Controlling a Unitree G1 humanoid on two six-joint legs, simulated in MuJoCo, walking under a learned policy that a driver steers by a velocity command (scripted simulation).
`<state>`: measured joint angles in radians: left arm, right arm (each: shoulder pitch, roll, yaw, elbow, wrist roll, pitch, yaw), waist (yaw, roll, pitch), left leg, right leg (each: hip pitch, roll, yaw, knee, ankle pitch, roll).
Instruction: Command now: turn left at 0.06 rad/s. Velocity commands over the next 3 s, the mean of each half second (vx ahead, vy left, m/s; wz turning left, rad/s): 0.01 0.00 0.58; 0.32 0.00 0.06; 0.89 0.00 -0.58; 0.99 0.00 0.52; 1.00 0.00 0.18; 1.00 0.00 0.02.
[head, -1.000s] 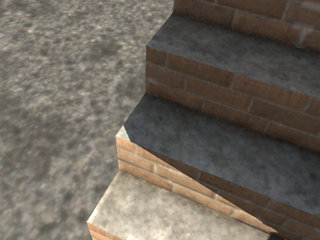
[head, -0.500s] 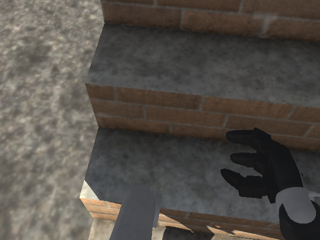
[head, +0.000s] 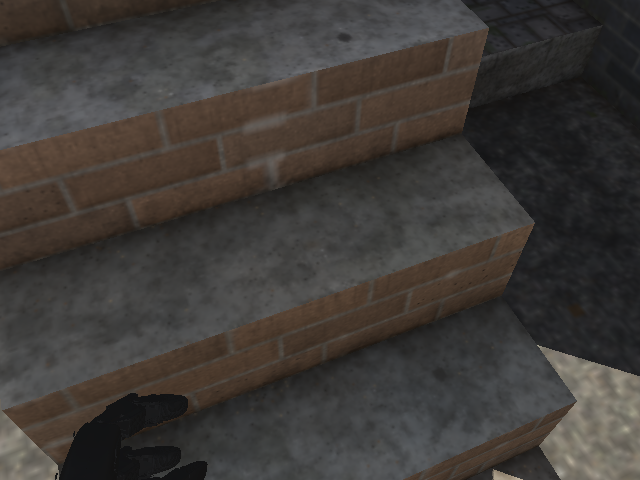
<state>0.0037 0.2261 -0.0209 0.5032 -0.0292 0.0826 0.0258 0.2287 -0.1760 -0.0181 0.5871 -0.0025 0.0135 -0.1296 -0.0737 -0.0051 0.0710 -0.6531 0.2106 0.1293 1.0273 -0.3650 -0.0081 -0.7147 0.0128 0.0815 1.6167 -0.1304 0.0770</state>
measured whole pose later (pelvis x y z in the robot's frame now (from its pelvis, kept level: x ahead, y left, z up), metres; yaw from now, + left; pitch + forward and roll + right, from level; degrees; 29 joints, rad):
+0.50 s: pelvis -0.05 -0.07 -0.14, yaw +20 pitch +3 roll +1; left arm 0.25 0.23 0.02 0.63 0.03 0.07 0.13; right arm 0.12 -0.21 -0.04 0.51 0.00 0.08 -0.07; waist 0.00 0.05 0.03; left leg -1.00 0.03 -0.04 2.08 -0.47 -0.21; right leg -0.18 -0.13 -0.29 0.45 -0.30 0.00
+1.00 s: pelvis -0.05 +0.02 -0.14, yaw +18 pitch +2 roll -1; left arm 0.14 0.10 0.02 0.57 0.03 0.04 0.02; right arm 0.44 -0.22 -0.04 0.89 -0.06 -0.06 0.00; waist 0.03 -0.03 -0.03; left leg -0.18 0.12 0.16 0.46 -0.31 -0.05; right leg -1.14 0.11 0.04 2.41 -0.40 -0.08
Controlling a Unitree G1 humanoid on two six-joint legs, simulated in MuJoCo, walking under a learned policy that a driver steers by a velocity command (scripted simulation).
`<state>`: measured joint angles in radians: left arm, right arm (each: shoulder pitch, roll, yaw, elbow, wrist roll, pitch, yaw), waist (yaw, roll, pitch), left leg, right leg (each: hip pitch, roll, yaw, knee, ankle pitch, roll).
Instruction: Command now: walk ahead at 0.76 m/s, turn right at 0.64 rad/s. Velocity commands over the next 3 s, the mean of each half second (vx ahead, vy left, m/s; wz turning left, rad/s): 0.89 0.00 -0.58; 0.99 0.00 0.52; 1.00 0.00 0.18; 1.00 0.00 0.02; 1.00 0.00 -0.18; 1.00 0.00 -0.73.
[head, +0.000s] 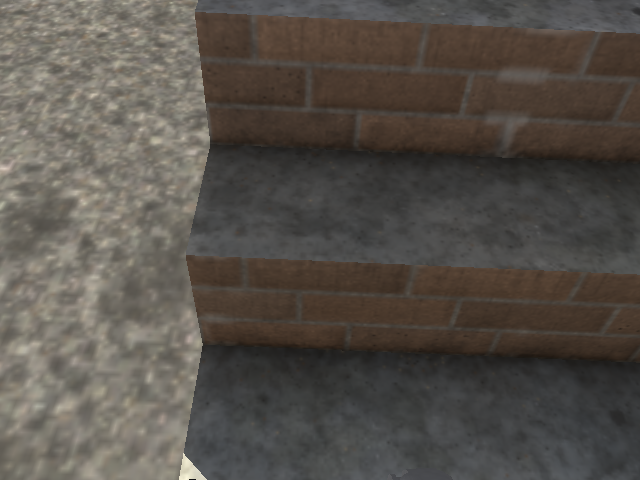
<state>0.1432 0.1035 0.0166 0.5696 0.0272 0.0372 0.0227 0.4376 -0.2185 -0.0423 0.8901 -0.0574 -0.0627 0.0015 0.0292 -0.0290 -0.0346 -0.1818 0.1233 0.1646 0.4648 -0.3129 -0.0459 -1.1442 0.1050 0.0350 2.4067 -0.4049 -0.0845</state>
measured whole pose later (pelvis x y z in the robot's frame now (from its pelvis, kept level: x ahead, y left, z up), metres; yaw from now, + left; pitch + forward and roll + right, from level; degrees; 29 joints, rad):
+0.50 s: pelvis +0.19 -0.11 +0.20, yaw -16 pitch +2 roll +2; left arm 0.43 0.20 0.02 0.88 0.04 -0.10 0.00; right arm -0.07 -0.02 0.07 0.52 -0.06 -0.06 -0.01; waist 0.06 0.00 -0.06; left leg -1.21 -0.08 0.01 2.34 -0.28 0.11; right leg -0.24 0.17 0.17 0.60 -0.35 -0.13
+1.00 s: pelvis +0.45 -0.16 +0.42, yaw +3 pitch +3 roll +1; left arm -0.06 0.01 -0.11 0.46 0.04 -0.08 0.05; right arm 0.43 -0.21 -0.02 1.06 -0.03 -0.11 -0.01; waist 0.00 0.06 -0.09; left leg -0.18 -0.15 -0.04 0.48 -0.35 0.12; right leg -1.37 -0.05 0.03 2.33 -0.37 -0.11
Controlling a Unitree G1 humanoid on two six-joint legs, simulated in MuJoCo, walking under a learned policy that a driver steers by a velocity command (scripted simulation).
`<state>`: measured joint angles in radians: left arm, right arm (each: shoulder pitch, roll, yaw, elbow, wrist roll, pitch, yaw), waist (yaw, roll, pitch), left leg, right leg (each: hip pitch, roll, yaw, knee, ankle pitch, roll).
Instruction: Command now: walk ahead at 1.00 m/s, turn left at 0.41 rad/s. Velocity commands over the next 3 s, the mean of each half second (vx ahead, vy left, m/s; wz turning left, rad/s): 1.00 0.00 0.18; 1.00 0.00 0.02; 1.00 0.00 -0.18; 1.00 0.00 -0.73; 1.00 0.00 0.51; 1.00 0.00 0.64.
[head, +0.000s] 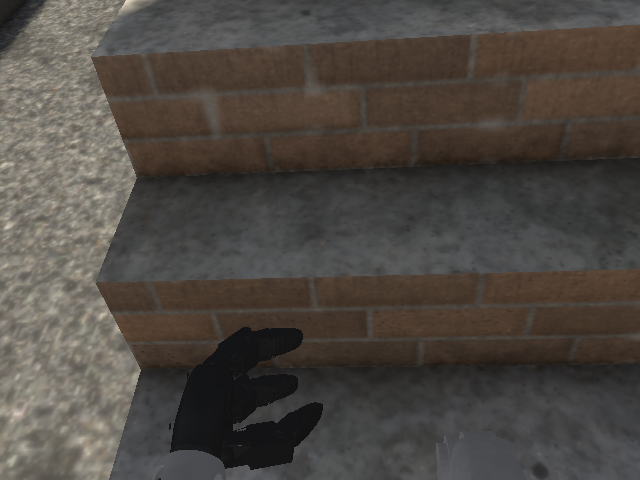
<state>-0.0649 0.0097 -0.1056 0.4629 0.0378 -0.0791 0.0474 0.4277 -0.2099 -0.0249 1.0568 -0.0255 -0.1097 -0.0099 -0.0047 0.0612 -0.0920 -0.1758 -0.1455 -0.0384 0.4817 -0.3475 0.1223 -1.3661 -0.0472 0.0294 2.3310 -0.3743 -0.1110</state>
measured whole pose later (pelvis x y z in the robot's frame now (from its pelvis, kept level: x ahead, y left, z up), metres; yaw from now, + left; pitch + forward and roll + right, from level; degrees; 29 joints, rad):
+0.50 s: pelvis +0.24 -0.05 +0.24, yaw +4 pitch +4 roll +2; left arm 0.47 0.12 0.01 1.13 0.00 -0.16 0.01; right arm -0.03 -0.03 0.07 0.58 0.01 -0.06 -0.02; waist 0.01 -0.03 -0.10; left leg -1.40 0.02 0.01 2.17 -0.19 0.18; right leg -0.09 -0.06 -0.13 0.26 -0.23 -0.03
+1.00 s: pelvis +0.48 +0.01 +0.46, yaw +2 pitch +3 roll -5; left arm -0.11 -0.02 -0.09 0.58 -0.03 -0.05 0.01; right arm 0.51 -0.12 0.01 1.12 0.02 -0.14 0.01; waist -0.02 0.04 -0.08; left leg -0.01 0.10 0.17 0.18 -0.20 0.04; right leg -1.33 0.07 -0.08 1.97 -0.22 -0.21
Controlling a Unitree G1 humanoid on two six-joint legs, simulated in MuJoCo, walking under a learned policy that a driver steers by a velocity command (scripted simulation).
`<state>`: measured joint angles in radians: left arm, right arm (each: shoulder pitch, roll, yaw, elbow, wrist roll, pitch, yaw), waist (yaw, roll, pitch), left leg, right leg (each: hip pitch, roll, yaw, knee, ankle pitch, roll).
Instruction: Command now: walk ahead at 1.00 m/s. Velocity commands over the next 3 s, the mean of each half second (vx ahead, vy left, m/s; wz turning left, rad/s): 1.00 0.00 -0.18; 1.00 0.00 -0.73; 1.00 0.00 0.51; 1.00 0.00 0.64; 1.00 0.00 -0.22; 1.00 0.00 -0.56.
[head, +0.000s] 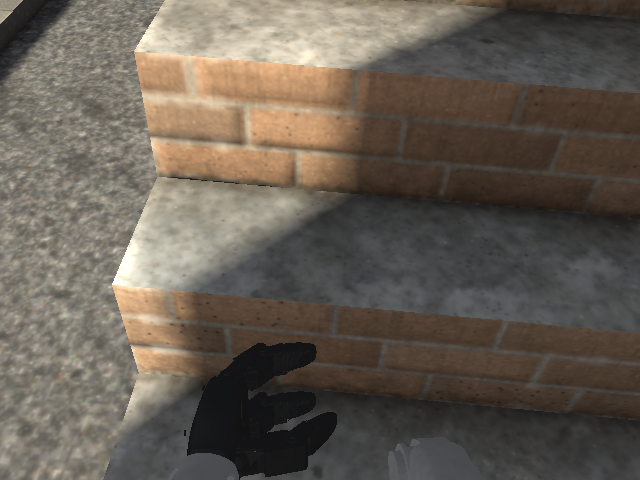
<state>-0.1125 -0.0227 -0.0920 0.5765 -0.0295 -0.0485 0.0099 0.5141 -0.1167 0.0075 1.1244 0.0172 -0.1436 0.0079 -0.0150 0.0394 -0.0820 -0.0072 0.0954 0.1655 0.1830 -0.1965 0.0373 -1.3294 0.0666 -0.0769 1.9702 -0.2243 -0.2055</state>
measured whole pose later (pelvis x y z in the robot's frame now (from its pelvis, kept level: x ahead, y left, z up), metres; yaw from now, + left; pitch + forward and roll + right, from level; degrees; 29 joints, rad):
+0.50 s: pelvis +0.27 +0.01 +0.23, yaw -2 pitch +6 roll +4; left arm 0.45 0.11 0.03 1.04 -0.04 -0.15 0.02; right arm -0.15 -0.02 0.10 0.49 0.00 -0.06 0.04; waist 0.06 -0.08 -0.06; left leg -1.07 0.03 0.12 1.43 -0.48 0.12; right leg -0.06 -0.05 0.06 0.30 -0.07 -0.17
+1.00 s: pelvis +0.48 -0.10 +0.43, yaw -24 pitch +3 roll +0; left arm -0.02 0.18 0.01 0.57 -0.12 0.00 0.01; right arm 0.37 -0.18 -0.03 1.06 0.06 -0.08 -0.03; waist 0.02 -0.01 0.00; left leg 0.13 0.27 0.44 0.16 0.05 -0.05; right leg -1.06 -0.02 -0.14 1.54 -0.59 -0.15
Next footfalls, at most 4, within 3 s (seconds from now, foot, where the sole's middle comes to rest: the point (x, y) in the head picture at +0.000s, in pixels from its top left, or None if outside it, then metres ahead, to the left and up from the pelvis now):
0.06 right None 0.16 -0.09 -0.58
0.50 left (231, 446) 0.44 0.14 -0.37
0.98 right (508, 271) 0.60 -0.25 -0.15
1.62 left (506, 31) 0.87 -0.24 0.08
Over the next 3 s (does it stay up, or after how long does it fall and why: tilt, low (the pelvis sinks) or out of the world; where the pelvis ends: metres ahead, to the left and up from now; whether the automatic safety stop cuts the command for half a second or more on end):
stays up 1.06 -0.22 1.03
